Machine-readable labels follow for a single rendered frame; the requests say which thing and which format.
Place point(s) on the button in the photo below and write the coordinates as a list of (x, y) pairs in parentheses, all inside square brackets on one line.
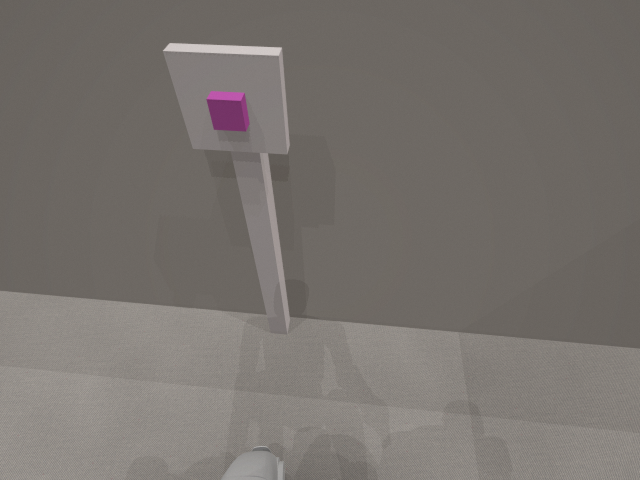
[(228, 111)]

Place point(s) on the left robot thigh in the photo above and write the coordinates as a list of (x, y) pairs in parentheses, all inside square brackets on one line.
[(256, 465)]

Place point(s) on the panel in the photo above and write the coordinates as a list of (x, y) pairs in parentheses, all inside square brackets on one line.
[(198, 69)]

